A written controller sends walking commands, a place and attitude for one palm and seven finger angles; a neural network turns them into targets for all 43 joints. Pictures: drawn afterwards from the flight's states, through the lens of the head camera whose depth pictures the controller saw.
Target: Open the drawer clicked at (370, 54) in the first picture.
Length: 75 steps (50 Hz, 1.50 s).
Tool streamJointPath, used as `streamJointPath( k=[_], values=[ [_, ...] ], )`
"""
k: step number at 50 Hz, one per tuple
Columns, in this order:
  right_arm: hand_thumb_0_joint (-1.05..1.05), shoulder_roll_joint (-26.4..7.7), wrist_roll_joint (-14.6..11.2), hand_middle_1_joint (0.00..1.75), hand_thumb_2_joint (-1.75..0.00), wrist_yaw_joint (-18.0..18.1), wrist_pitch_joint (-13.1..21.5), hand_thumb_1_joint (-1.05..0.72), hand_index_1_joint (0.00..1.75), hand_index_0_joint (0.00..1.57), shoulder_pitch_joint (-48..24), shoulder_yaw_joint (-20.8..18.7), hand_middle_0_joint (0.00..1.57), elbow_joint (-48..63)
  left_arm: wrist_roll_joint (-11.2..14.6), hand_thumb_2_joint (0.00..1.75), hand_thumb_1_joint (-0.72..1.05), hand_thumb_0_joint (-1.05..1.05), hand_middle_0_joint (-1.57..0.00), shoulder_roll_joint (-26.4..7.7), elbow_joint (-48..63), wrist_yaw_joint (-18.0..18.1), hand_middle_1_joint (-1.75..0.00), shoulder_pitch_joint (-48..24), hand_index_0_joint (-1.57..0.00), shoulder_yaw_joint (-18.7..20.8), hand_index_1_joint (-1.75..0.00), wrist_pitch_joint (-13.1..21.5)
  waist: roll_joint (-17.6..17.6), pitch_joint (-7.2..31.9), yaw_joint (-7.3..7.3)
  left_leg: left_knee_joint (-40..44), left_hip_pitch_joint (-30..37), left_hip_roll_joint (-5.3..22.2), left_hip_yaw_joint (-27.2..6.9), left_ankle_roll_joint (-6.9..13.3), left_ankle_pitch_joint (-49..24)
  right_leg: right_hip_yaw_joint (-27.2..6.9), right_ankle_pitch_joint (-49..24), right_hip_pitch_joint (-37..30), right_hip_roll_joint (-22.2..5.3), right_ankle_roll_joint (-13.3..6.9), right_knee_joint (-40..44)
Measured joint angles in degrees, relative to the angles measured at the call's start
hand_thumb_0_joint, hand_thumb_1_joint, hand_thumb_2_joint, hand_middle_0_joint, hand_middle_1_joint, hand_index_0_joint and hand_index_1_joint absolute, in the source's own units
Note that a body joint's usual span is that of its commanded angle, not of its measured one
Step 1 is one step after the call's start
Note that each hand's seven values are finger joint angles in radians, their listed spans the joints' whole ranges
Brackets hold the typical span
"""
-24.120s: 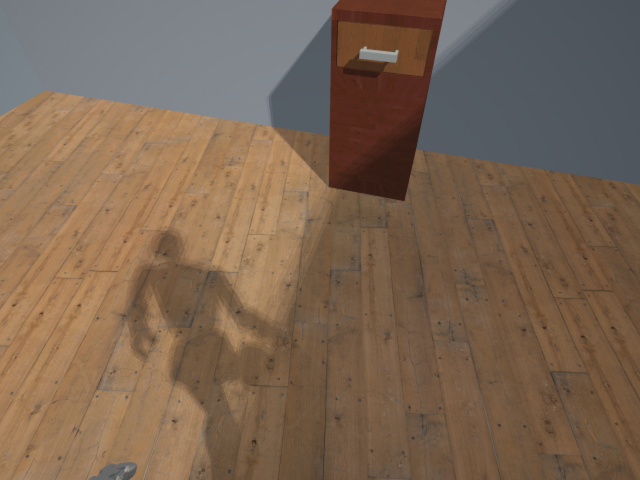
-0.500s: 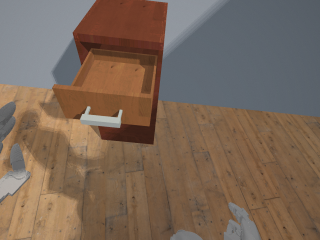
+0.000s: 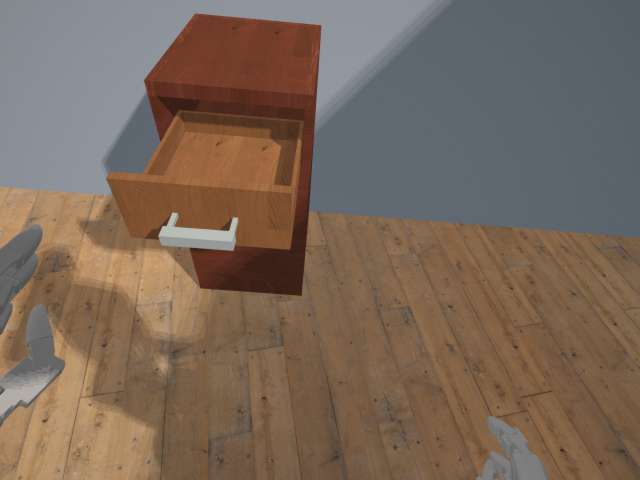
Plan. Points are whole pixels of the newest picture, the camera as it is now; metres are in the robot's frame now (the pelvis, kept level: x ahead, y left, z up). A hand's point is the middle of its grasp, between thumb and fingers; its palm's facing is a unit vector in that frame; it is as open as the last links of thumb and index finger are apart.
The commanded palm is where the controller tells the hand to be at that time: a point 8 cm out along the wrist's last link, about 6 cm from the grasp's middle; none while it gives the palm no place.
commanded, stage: stop stepping back and stand still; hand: left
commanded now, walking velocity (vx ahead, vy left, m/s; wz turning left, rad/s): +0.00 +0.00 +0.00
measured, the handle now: (201, 229) +0.56 +0.24 -0.08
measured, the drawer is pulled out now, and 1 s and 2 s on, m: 0.30 0.30 0.30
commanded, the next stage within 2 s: let the arm hang, fingers relaxed in 0.12 s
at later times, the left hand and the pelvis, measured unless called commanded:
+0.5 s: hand out of the picture +0.07 +0.18 -0.15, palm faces -0.05 -0.98 -0.20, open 7.4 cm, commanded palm none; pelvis -0.01 +0.00 +0.00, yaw +0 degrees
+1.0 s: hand out of the picture -0.03 +0.20 -0.16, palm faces +0.00 -0.96 -0.27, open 7.4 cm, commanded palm none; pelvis -0.02 +0.00 +0.01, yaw +0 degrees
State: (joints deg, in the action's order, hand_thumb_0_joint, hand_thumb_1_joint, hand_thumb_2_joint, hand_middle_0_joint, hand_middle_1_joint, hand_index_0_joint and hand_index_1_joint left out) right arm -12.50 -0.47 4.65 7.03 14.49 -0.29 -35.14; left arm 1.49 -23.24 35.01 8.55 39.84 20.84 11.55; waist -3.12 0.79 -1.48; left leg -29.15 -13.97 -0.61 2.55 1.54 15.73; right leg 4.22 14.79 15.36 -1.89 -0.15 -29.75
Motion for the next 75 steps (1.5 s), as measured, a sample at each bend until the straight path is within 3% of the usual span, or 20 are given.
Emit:
streamJointPath(
  k=[6, 11, 13, 15, 18, 21, 27, 33, 43, 50, 63, 75],
  values=[
    [0.02, 1.49, -0.10, 0.30, -0.90, -0.91, 0.66, -0.91, 0.30, 0.21, -2.09, 1.74, 0.20, -0.32, 0.35, 0.90, 0.89, 0.02, -0.21, 1.62, -1.33, 0.07, -0.30, -3.57, -0.21, -0.64, -0.30, 1.26, 2.19, -0.25, 1.17, -0.39, 0.10, 0.86, -0.54, -0.44, 0.14, 0.57, -0.86, -1.20, 0.91, -0.37, 1.81],
    [0.02, 2.23, -0.06, 0.30, -0.90, -1.32, -0.23, -0.91, 0.30, 0.21, -3.73, 2.39, 0.20, 0.14, 0.60, 0.90, 0.89, 0.02, -0.21, 3.10, -3.56, -0.39, -0.30, -5.17, -0.21, -1.65, -0.30, 0.72, 3.27, -0.19, 1.19, -0.04, 0.05, 1.20, -0.39, -0.44, 0.05, 0.42, -1.54, -1.47, 1.31, -0.39, 3.10],
    [0.02, 0.85, 0.33, 0.30, -0.90, -3.68, 0.96, -0.90, 0.30, 0.21, -4.48, 1.34, 0.20, -2.51, -2.03, 0.90, 0.89, 0.01, -0.21, 2.01, -12.46, -2.84, -0.30, -9.81, -0.20, -4.94, -0.30, 0.47, 4.24, 0.85, 1.79, -1.80, -2.09, 0.72, -0.76, -0.22, 0.43, 0.77, -0.85, 0.60, 0.70, -0.22, 0.99],
    [0.01, -1.15, 0.68, 0.30, -0.90, -5.13, -1.01, -0.90, 0.30, 0.21, -5.91, 0.73, 0.20, -5.87, -3.30, 0.90, 0.90, 0.00, -0.20, 2.30, -26.87, -5.56, -0.30, -15.76, -0.20, -9.61, -0.30, -4.25, 5.64, 1.76, 2.28, -3.77, -3.51, 0.04, -0.65, 0.18, 1.28, 0.63, 0.62, 2.50, -0.12, 0.14, -2.10],
    [0.01, -2.64, 1.06, 0.30, -0.90, -5.37, -3.90, -0.91, 0.30, 0.21, -6.80, 0.46, 0.20, -9.42, -3.85, 0.90, 0.90, 0.00, -0.20, 5.10, -48.91, -7.61, -0.30, -21.59, -0.20, -14.82, -0.30, -11.27, 6.82, 1.93, 1.48, -5.38, -3.81, -0.38, -0.34, 0.55, 2.18, 0.25, 1.88, 3.21, -0.65, 0.62, -4.48],
    [0.01, -2.39, 1.30, 0.30, -0.90, -5.11, -5.60, -0.91, 0.30, 0.21, -5.38, 0.68, 0.20, -11.41, -3.82, 0.90, 0.91, 0.01, -0.20, 7.69, -64.72, -8.52, -0.30, -23.24, -0.20, -18.45, -0.29, -14.57, 4.97, 0.38, 0.39, -4.71, -2.12, -0.62, 0.00, 0.32, 2.00, -0.11, 2.21, 2.16, -0.87, 0.18, -4.93],
    [0.01, -1.54, 1.47, 0.30, -0.90, -4.54, -7.84, -0.91, 0.30, 0.21, -1.00, 1.24, 0.20, -17.05, -2.81, 0.90, 0.93, 0.01, -0.20, 12.04, -83.11, -8.40, -0.30, -22.33, -0.20, -21.89, -0.29, -15.30, 1.23, -3.80, 0.61, -0.32, 1.18, 0.07, -0.30, -0.19, -0.59, 0.25, -0.66, -1.48, 0.07, -0.21, 0.11],
    [0.01, 0.01, 1.24, 0.30, -0.90, -4.13, -9.04, -0.91, 0.30, 0.20, 2.81, 1.39, 0.20, -22.95, -2.34, 0.89, 0.95, 0.01, -0.21, 10.74, -93.04, -8.65, -0.30, -20.72, -0.20, -21.67, -0.30, -13.97, 1.33, -5.44, 1.84, 3.37, 2.16, 0.56, -0.94, -0.50, -3.06, 0.97, -3.85, -3.38, 0.81, -0.65, 5.48],
    [0.01, 2.91, 0.88, 0.30, -0.90, -3.77, -8.50, -0.91, 0.30, 0.20, 3.73, 1.23, 0.20, -27.67, -2.05, 0.90, 0.92, 0.01, -0.20, 10.47, -100.37, -7.76, -0.30, -20.62, -0.20, -21.27, -0.29, -12.69, 4.56, -5.10, 1.73, 6.20, 4.18, 0.21, -0.26, -0.29, -4.39, 0.29, -4.78, -4.65, 0.58, -0.49, 7.17],
    [0.01, 4.05, 0.92, 0.30, -0.90, -3.81, -7.90, -0.91, 0.30, 0.21, 2.32, 1.01, 0.20, -28.67, -2.07, 0.90, 0.91, 0.01, -0.20, 11.25, -100.33, -7.38, -0.30, -23.60, -0.20, -21.12, -0.29, -11.94, 5.01, -4.17, 1.36, 6.70, 4.89, 0.21, 0.14, -0.41, -4.50, -0.13, -4.51, -4.76, 0.59, -0.59, 6.71],
    [0.01, 2.63, 1.15, 0.30, -0.90, -3.44, -7.26, -0.91, 0.30, 0.20, 0.59, 0.24, 0.20, -29.15, -2.24, 0.90, 0.91, 0.00, -0.20, 13.08, -99.19, -7.57, -0.30, -28.26, -0.20, -21.03, -0.29, -11.18, 3.86, -3.81, 0.81, 7.74, 5.70, 0.75, 0.31, -1.07, -4.63, -0.31, -4.38, -5.15, 1.17, -1.13, 7.14],
    [0.01, 1.83, 1.10, 0.30, -0.90, -3.32, -7.38, -0.91, 0.30, 0.20, -0.29, 0.13, 0.20, -29.59, -2.17, 0.90, 0.91, 0.00, -0.20, 12.10, -100.29, -7.50, -0.30, -28.25, -0.20, -20.51, -0.30, -11.09, 4.10, -4.82, 0.88, 8.89, 6.59, 1.50, -0.22, -1.89, -4.90, 0.24, -4.63, -6.32, 1.99, -1.85, 8.66]
  ],
)
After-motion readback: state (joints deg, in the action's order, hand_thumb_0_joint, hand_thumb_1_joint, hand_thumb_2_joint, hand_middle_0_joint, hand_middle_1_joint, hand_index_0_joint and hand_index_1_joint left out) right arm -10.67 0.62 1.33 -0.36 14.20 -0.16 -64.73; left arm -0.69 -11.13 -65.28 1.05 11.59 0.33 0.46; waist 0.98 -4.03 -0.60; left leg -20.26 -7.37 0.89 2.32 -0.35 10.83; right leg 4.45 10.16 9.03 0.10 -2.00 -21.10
